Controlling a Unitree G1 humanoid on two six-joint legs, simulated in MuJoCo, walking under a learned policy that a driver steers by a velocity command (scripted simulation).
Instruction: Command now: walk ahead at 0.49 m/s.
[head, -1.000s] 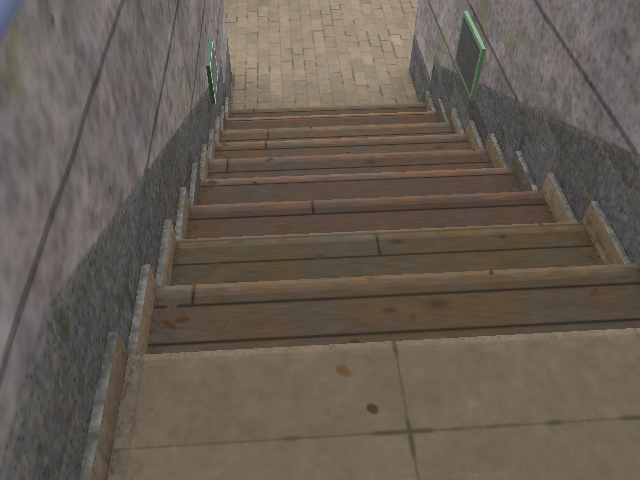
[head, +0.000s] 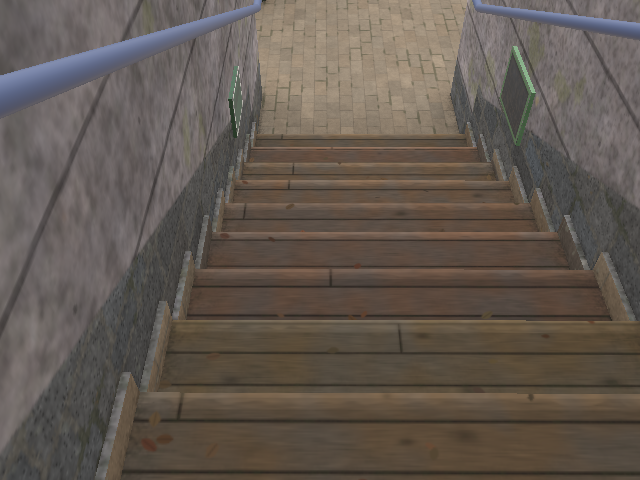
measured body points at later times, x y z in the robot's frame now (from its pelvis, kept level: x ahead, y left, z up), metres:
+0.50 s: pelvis +0.25 +0.03 +0.00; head +0.27 +0.03 +0.45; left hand +0.36 +0.28 -0.13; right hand +0.24 -0.23 -0.14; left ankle +0.25 +0.11 -0.74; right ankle +0.36 -0.13 -0.69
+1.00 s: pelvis +0.48 -0.04 -0.03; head +0.49 -0.05 +0.42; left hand +0.38 +0.22 -0.16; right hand +0.63 -0.31 -0.16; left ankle +0.64 +0.08 -0.73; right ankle +0.37 -0.10 -0.74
